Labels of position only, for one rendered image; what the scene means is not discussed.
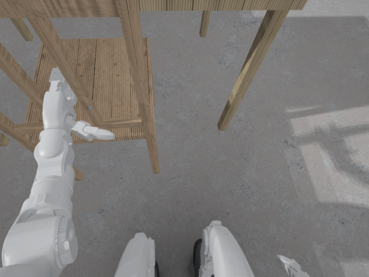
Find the robot right shin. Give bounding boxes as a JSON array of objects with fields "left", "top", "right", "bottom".
[{"left": 199, "top": 220, "right": 221, "bottom": 277}]

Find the robot left forearm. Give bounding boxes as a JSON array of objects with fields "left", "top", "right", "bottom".
[{"left": 2, "top": 128, "right": 75, "bottom": 267}]

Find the robot left thigh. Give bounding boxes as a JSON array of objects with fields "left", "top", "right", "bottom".
[{"left": 114, "top": 237, "right": 155, "bottom": 277}]

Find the robot right hand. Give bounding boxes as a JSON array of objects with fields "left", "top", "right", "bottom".
[{"left": 276, "top": 254, "right": 310, "bottom": 277}]

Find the chair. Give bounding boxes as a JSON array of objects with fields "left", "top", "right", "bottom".
[{"left": 0, "top": 0, "right": 160, "bottom": 181}]

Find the left robot upper arm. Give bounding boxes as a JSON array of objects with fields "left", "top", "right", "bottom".
[{"left": 0, "top": 215, "right": 78, "bottom": 277}]

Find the robot left hand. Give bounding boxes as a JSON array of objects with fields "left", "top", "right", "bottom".
[{"left": 43, "top": 67, "right": 115, "bottom": 141}]

